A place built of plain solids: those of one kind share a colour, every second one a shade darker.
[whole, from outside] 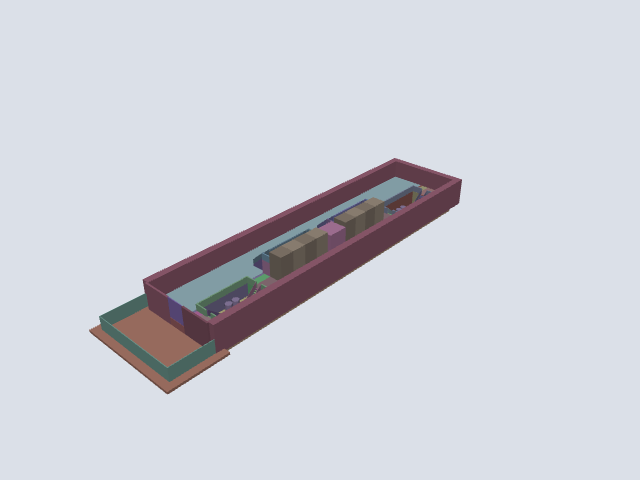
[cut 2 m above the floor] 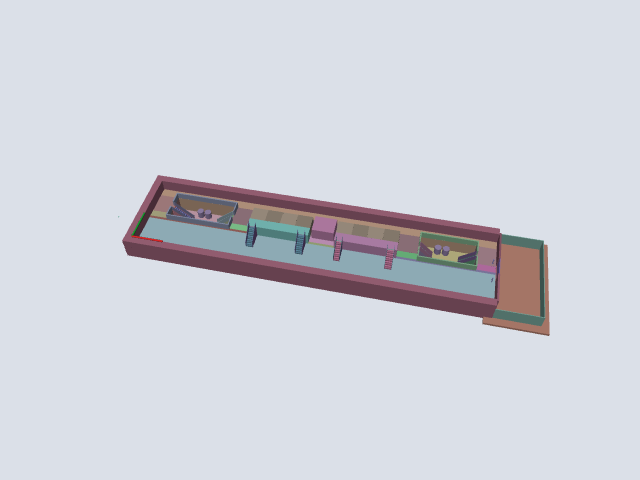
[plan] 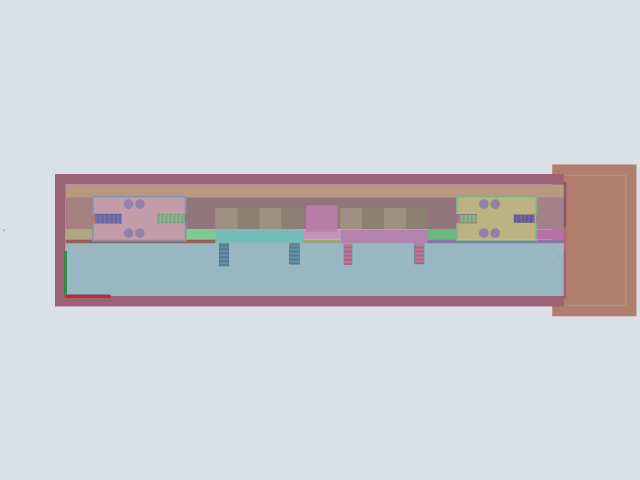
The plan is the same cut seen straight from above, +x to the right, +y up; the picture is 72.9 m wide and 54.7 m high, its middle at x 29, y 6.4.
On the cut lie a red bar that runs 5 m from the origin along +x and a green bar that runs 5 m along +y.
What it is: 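A newspaper printing works; a press hall with its printing units in a row, railed galleries along them reached by steep steel stairs, a reel room sunk beside the press with a steep flight down at each end, and a mailroom with shut dock doors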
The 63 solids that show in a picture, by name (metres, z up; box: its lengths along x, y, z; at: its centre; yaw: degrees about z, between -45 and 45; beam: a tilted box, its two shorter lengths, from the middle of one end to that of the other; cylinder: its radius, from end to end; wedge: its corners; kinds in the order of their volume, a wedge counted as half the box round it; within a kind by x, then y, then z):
{
 "wall_metal_1": {"box": [1.2, 15.1, 3.6], "at": [-0.59, 6.36, 1.4]},
 "wall_metal_2": {"box": [57.96, 1.2, 4.85], "at": [27.79, -0.59, 0.78]},
 "wall_metal_3": {"box": [57.96, 1.2, 4.85], "at": [27.79, 13.31, 0.78]},
 "wall_metal_4": {"box": [0.3, 5.15, 4.85], "at": [56.92, 2.29, 0.78]},
 "wall_metal_5": {"box": [0.3, 5.15, 4.85], "at": [56.92, 10.44, 0.78]},
 "floor_hall0a_concrete_1": {"box": [56.76, 6.03, 1.65], "at": [28.39, 3.03, -0.82]},
 "floor_hall3b_concrete_1": {"box": [31.1, 3.6, 3.18], "at": [29.14, 9.44, -1.59]},
 "floor_hall4a_concrete_1": {"box": [56.76, 1.47, 3.18], "at": [28.39, 11.98, -1.59]},
 "press_unit_metal_1": {"box": [2.5, 2.4, 4.25], "at": [18.34, 8.84, 2.08]},
 "press_unit_metal_2": {"box": [2.5, 2.4, 4.25], "at": [20.84, 8.84, 2.08]},
 "press_unit_metal_3": {"box": [2.5, 2.4, 4.25], "at": [23.34, 8.84, 2.08]},
 "press_unit_metal_4": {"box": [2.5, 2.4, 4.25], "at": [25.84, 8.84, 2.08]},
 "press_unit_metal_5": {"box": [2.5, 2.4, 4.25], "at": [32.54, 8.84, 2.08]},
 "press_unit_metal_6": {"box": [2.5, 2.4, 4.25], "at": [35.04, 8.84, 2.08]},
 "press_unit_metal_7": {"box": [2.5, 2.4, 4.25], "at": [37.54, 8.84, 2.08]},
 "press_unit_metal_8": {"box": [2.5, 2.4, 4.25], "at": [40.04, 8.84, 2.08]},
 "yard_yard_asphalt_1": {"box": [9.6, 17.3, 0.4], "at": [60.27, 6.36, -1.45]},
 "floor_galws_metal_1": {"box": [10.0, 1.6, 2.7], "at": [22.09, 6.84, 0.95]},
 "floor_galxs_metal_1": {"box": [10.0, 1.6, 2.7], "at": [36.29, 6.84, 0.95]},
 "press_folder_metal_1": {"box": [3.6, 3.0, 3.65], "at": [29.19, 8.84, 1.77]},
 "floor_hall3a_concrete_1": {"box": [3.2, 3.6, 3.18], "at": [1.61, 9.44, -1.59]},
 "floor_hall3c_concrete_1": {"box": [3.2, 3.6, 2.58], "at": [55.17, 9.44, -1.29]},
 "floor_hall1a_concrete_1": {"box": [17.08, 0.4, 3.18], "at": [8.55, 6.24, -1.59]},
 "floor_reelw_concrete_1": {"box": [10.38, 4.8, 0.4], "at": [8.4, 8.84, -2.98]},
 "floor_reelx_concrete_1": {"box": [8.88, 4.8, 0.4], "at": [49.13, 8.84, -2.38]},
 "floor_hall1c_concrete_1": {"box": [15.48, 0.4, 2.58], "at": [49.03, 6.24, -1.29]},
 "floor_hall2b_concrete_1": {"box": [3.5, 1.2, 3.18], "at": [15.34, 7.04, -1.59]},
 "floor_hall2a_concrete_1": {"box": [3.2, 1.2, 3.18], "at": [1.61, 7.04, -1.59]},
 "floor_hall2d_concrete_1": {"box": [3.4, 1.2, 2.58], "at": [42.99, 7.04, -1.29]},
 "floor_hall2e_concrete_1": {"box": [3.2, 1.2, 2.58], "at": [55.17, 7.04, -1.29]},
 "reel_1": {"cylinder": 0.55, "from": [7.17, 7.19, -2.83], "to": [7.17, 7.19, -1.53]},
 "reel_2": {"cylinder": 0.55, "from": [7.17, 10.49, -2.83], "to": [7.17, 10.49, -1.53]},
 "reel_3": {"cylinder": 0.55, "from": [8.47, 7.19, -2.83], "to": [8.47, 7.19, -1.53]},
 "reel_4": {"cylinder": 0.55, "from": [8.47, 10.49, -2.83], "to": [8.47, 10.49, -1.53]},
 "reel_5": {"cylinder": 0.55, "from": [47.68, 7.19, -2.23], "to": [47.68, 7.19, -0.93]},
 "reel_6": {"cylinder": 0.55, "from": [47.68, 10.49, -2.23], "to": [47.68, 10.49, -0.93]},
 "reel_7": {"cylinder": 0.55, "from": [48.98, 7.19, -2.23], "to": [48.98, 7.19, -0.93]},
 "reel_8": {"cylinder": 0.55, "from": [48.98, 10.49, -2.23], "to": [48.98, 10.49, -0.93]},
 "fence_metal_1": {"box": [7.24, 0.12, 2.6], "at": [60.27, -1.05, -0.35]},
 "fence_metal_2": {"box": [7.24, 0.12, 2.6], "at": [60.27, 13.77, -0.35]},
 "fence_metal_3": {"box": [0.12, 14.94, 2.6], "at": [63.83, 6.36, -0.35]},
 "rail_reelw_1": {"box": [0.2, 1.85, 1.1], "at": [3.11, 7.37, 0.55]},
 "rail_reelw_2": {"box": [10.78, 0.2, 1.1], "at": [8.4, 6.34, 0.55]},
 "rail_reelw_3": {"box": [10.78, 0.2, 1.1], "at": [8.4, 11.34, 0.55]},
 "rail_reelx_1": {"box": [0.2, 1.88, 1.1], "at": [44.59, 7.38, 0.55]},
 "rail_reelx_2": {"box": [9.28, 0.2, 1.1], "at": [49.13, 6.34, 0.55]},
 "rail_reelx_3": {"box": [9.28, 0.2, 1.1], "at": [49.13, 11.34, 0.55]},
 "rail_reelx_4": {"box": [0.2, 1.93, 1.1], "at": [53.67, 7.4, 0.55]},
 "floor_hall2c_concrete_1": {"box": [4.2, 1.2, 0.4], "at": [29.19, 7.04, -0.2]},
 "rail_galxs_1": {"box": [7.07, 0.2, 1.1], "at": [36.22, 6.14, 2.85]},
 "rail_galxs_2": {"wedge": [[40.84, 3.59, 0.27], [40.84, 3.59, 1.15], [40.84, 5.92, 2.41], [40.84, 5.92, 3.29], [40.89, 3.59, 0.27], [40.89, 3.59, 1.15], [40.89, 5.92, 2.41], [40.89, 5.92, 3.29]]},
 "rail_galws_1": {"box": [6.88, 0.2, 1.1], "at": [22.07, 6.14, 2.85]},
 "floor_sill_concrete_1": {"box": [0.3, 3.0, 1.65], "at": [56.92, 6.36, -0.82]},
 "shutter_metal_1": {"box": [0.12, 3.0, 3.3], "at": [56.97, 6.36, 1.65]},
 "floor_hall1b_concrete_1": {"box": [4.2, 0.4, 0.4], "at": [29.19, 6.24, -0.2]},
 "rail_galxse_1": {"box": [0.2, 1.6, 1.1], "at": [41.19, 6.84, 2.85]},
 "rail_reelxb_1": {"wedge": [[51.04, 8.36, -1.93], [51.04, 8.36, -1.04], [51.04, 8.41, -1.93], [51.04, 8.41, -1.04], [53.45, 8.36, 0.09], [53.45, 8.36, 0.99], [53.45, 8.41, 0.09], [53.45, 8.41, 0.99]]},
 "rail_reelxb_2": {"wedge": [[51.04, 9.27, -1.93], [51.04, 9.27, -1.04], [51.04, 9.32, -1.93], [51.04, 9.32, -1.04], [53.45, 9.27, 0.09], [53.45, 9.27, 0.99], [53.45, 9.32, 0.09], [53.45, 9.32, 0.99]]},
 "rail_reelxa_1": {"wedge": [[44.81, 8.32, 0.08], [44.81, 8.32, 1.01], [44.81, 8.37, 0.08], [44.81, 8.37, 1.01], [46.91, 8.32, -1.94], [46.91, 8.32, -1.01], [46.91, 8.37, -1.94], [46.91, 8.37, -1.01]]},
 "rail_reelxa_2": {"wedge": [[44.81, 9.32, 0.08], [44.81, 9.32, 1.01], [44.81, 9.37, 0.08], [44.81, 9.37, 1.01], [46.91, 9.32, -1.94], [46.91, 9.32, -1.01], [46.91, 9.37, -1.94], [46.91, 9.37, -1.01]]},
 "rail_reelwb_1": {"wedge": [[10.45, 9.33, -2.53], [10.45, 9.33, -1.64], [10.45, 9.38, -2.53], [10.45, 9.38, -1.64], [13.47, 9.33, 0.1], [13.47, 9.33, 0.99], [13.47, 9.38, 0.1], [13.47, 9.38, 0.99]]},
 "rail_reelwa_1": {"wedge": [[3.33, 9.34, 0.11], [3.33, 9.34, 0.91], [3.33, 9.39, 0.11], [3.33, 9.39, 0.91], [6.4, 9.34, -2.5], [6.4, 9.34, -1.7], [6.4, 9.39, -2.5], [6.4, 9.39, -1.7]]},
 "wall_galxs_1": {"wedge": [[40.84, 3.59, -0.05], [40.84, 3.59, 0.27], [40.84, 5.92, -0.05], [40.84, 5.92, 2.41], [40.89, 3.59, -0.05], [40.89, 3.59, 0.27], [40.89, 5.92, -0.05], [40.89, 5.92, 2.41]]}
}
